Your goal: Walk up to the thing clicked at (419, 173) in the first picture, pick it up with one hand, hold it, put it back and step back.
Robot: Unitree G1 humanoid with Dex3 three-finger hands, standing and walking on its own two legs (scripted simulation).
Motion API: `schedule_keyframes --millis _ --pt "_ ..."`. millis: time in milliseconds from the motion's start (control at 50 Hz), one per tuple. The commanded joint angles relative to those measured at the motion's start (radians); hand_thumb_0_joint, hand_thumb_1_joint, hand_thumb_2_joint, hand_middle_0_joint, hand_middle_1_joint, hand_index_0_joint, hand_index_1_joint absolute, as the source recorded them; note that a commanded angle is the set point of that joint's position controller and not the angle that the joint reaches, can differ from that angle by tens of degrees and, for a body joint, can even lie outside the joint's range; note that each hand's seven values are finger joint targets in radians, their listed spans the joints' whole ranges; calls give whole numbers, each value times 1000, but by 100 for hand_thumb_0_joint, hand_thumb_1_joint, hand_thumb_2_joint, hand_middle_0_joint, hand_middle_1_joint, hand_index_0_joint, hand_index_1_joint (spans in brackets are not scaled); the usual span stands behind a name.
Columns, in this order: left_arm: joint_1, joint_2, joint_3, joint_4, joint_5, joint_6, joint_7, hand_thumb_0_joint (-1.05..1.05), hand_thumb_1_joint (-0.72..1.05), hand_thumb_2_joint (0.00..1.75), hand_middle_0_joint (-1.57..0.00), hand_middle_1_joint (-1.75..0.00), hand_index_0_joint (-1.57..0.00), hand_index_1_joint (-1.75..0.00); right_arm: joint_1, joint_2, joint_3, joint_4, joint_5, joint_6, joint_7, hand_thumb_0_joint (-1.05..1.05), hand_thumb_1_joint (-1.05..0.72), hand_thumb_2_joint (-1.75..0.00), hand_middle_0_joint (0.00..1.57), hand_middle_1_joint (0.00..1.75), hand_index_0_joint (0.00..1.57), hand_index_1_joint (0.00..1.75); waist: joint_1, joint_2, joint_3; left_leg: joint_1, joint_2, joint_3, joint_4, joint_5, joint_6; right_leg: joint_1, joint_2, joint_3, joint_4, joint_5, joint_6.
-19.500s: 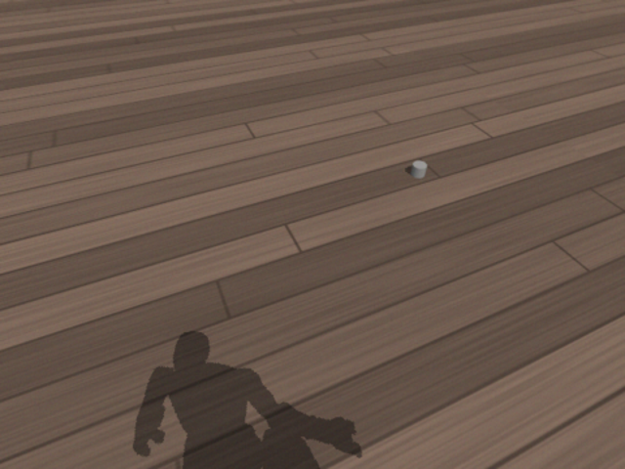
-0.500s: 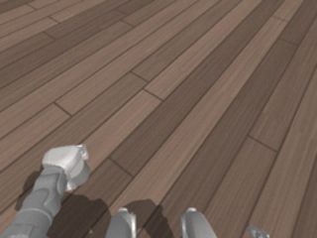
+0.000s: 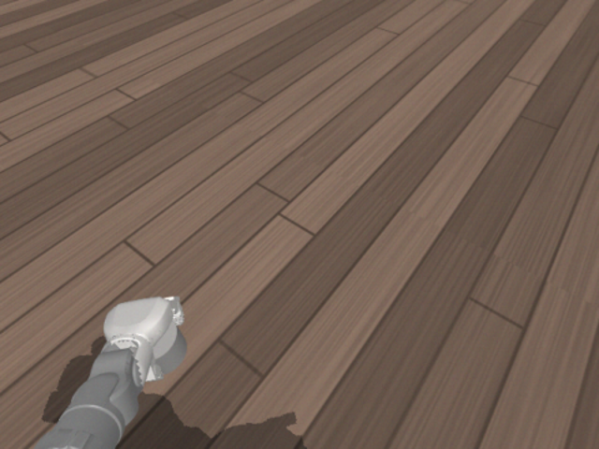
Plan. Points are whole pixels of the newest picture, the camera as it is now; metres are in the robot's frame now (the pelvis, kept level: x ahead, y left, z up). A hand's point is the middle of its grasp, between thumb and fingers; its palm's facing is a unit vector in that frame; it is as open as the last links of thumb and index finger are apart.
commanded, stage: lift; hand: left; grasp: from above
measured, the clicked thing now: (157, 344) +0.34 +0.23 -0.11
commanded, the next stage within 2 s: hold in 0.06 s
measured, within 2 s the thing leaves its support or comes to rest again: neither
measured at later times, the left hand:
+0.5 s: hand (143, 324) +0.34 +0.23 -0.03, palm faces -0.45 -0.07 -0.89, open 10.0 cm
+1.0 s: hand (139, 331) +0.32 +0.22 -0.01, palm faces -0.46 -0.06 -0.89, open 10.1 cm
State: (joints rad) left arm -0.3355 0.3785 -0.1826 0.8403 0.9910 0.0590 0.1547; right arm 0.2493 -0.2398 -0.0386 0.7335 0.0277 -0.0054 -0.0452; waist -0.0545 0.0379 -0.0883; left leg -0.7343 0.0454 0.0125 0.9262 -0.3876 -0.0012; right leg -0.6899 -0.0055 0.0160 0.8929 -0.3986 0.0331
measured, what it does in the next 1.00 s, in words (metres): stands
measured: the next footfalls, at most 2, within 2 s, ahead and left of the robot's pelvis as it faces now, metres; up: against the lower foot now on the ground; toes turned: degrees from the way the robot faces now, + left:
none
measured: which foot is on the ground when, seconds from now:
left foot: down 0.00-1.00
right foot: down 0.00-1.00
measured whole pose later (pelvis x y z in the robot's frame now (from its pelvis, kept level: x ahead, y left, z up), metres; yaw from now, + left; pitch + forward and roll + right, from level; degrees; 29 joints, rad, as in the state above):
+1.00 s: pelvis +0.02 +0.00 +0.04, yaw +0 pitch +3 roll +0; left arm -0.27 0.38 -0.22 0.73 1.00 0.03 0.02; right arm 0.23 -0.26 -0.05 0.69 0.04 0.05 -0.04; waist -0.01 0.05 -0.03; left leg -0.35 0.03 0.04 0.57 -0.27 0.00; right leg -0.33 -0.02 0.03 0.56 -0.28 0.03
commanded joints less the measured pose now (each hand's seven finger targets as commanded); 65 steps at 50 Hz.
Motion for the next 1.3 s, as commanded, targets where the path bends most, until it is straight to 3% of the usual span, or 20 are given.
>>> schedule_keyframes --millis 0,220,360,400,500,520,540,580,620,700,720,740,760,780,960,1000,1180,1200,1260,1280 --pt "-274 188 63 -172 -13 -9 23 0 54 83 -88 -87 -91 -84 16 -146 -52 -103 3 -29 -6 0 -91 -90 20 30 20 30 4 2 -288 289 -47 -15 -192 192 -2 150 43 -21 -182 190 -37" --pt "-339 212 66 -241 28 -23 30 0 57 84 -88 -88 -93 -84 13 -156 -60 -101 9 -13 -6 0 -90 -90 20 30 20 30 3 18 -299 430 -48 0 -269 321 -6 239 41 -17 -254 302 -39" --pt "-323 209 64 -218 11 -22 -6 0 55 86 -86 -91 -90 -87 1 -159 -64 -109 10 -8 -1 0 -90 -90 20 30 20 30 19 0 -256 441 -55 12 -306 338 -2 307 38 -12 -303 324 -35" --pt "-299 179 46 -204 8 -19 -20 0 55 88 -87 -92 -91 -88 -5 -154 -62 -117 10 -5 2 0 -90 -90 20 30 20 30 17 -5 -248 448 -56 13 -315 347 -1 311 37 -12 -310 331 -35" --pt "-297 220 66 -255 12 -26 -53 0 59 89 -89 -91 -93 -87 -19 -158 -63 -137 15 5 2 0 -90 -90 20 30 20 30 36 3 -257 472 -55 17 -335 390 1 356 40 -12 -322 368 -36" --pt "-276 199 55 -228 11 -25 -60 0 58 89 -89 -91 -93 -87 -15 -160 -63 -141 15 7 2 0 -90 -90 20 30 20 30 22 -11 -235 477 -53 17 -338 390 2 348 41 -14 -326 364 -37" --pt "-312 204 52 -281 10 -32 -64 0 57 89 -88 -91 -92 -87 -20 -158 -62 -144 16 7 2 0 -90 -90 20 30 20 30 30 -2 -252 488 -50 12 -345 396 0 360 44 -15 -327 364 -38" --pt "-284 224 73 -249 13 -30 -61 0 57 88 -88 -91 -92 -87 -19 -164 -62 -147 14 11 1 0 -90 -90 20 30 20 30 32 -17 -228 483 -49 11 -356 392 1 368 44 -19 -340 360 -38" --pt "-325 229 74 -301 15 -38 -59 0 56 90 -88 -91 -91 -88 -28 -159 -61 -151 15 12 1 0 -90 -90 20 30 20 30 35 29 -246 506 -50 14 -365 391 -3 369 43 -13 -344 355 -40" --pt "-307 227 76 -291 22 -34 -57 0 55 89 -86 -91 -90 -87 -33 -161 -61 -155 16 15 1 0 -90 -90 20 30 20 30 33 1 -235 519 -51 19 -375 403 3 385 41 -12 -358 375 -37" --pt "-294 200 57 -281 19 -33 -62 0 54 91 -86 -91 -90 -88 -31 -157 -60 -153 15 16 3 0 -90 -90 20 30 20 30 27 -13 -233 524 -50 19 -374 417 6 385 40 -12 -357 390 -36" --pt "-329 224 66 -319 22 -36 -63 0 54 91 -86 -92 -89 -89 -37 -161 -62 -155 16 17 2 0 -90 -90 20 30 20 30 39 8 -253 537 -50 21 -377 422 3 393 40 -13 -362 394 -36" --pt "-314 215 64 -296 19 -33 -66 0 52 92 -85 -93 -88 -89 -33 -162 -62 -151 15 18 2 0 -90 -90 20 30 20 30 26 3 -240 538 -50 22 -380 414 4 391 40 -12 -366 385 -36" --pt "-305 211 58 -293 18 -34 -69 0 52 91 -84 -94 -88 -90 -39 -160 -59 -153 16 18 2 0 -90 -90 20 30 20 30 38 -10 -222 530 -47 16 -390 404 3 395 42 -19 -371 372 -37" --pt "-295 220 64 -333 5 -41 -102 0 52 94 -84 -94 -88 -90 -73 -159 -52 -175 20 23 -2 0 -90 -90 20 30 20 30 38 -10 -202 546 -52 26 -428 340 10 407 37 -10 -412 319 -35" --pt "-266 212 59 -304 6 -41 -106 0 53 93 -86 -93 -89 -90 -92 -153 -45 -180 20 24 -3 0 -90 -90 20 30 20 30 44 -21 -156 532 -54 28 -441 303 12 405 34 -10 -429 285 -34" --pt "-300 239 79 -351 7 -47 -98 0 49 90 -81 -96 -85 -92 -119 -155 -41 -186 20 20 -8 0 -90 -90 20 30 20 30 49 -14 -176 560 -55 27 -461 260 11 415 32 -8 -453 236 -34" --pt "-298 217 61 -350 10 -45 -101 0 48 90 -80 -96 -85 -92 -122 -148 -39 -187 21 20 -8 0 -90 -90 20 30 20 30 44 -26 -174 560 -58 31 -460 270 15 419 28 -3 -453 251 -31" --pt "-296 236 80 -359 4 -46 -100 0 50 92 -81 -99 -85 -94 -128 -148 -37 -184 21 18 -11 0 -90 -90 20 30 20 30 53 -19 -169 555 -60 32 -464 248 15 426 27 -4 -467 226 -30" --pt "-295 220 66 -369 3 -46 -104 0 48 90 -79 -99 -84 -94 -131 -147 -37 -187 22 17 -11 0 -90 -90 20 30 20 30 49 -17 -174 565 -59 32 -469 251 13 418 28 -3 -463 231 -32"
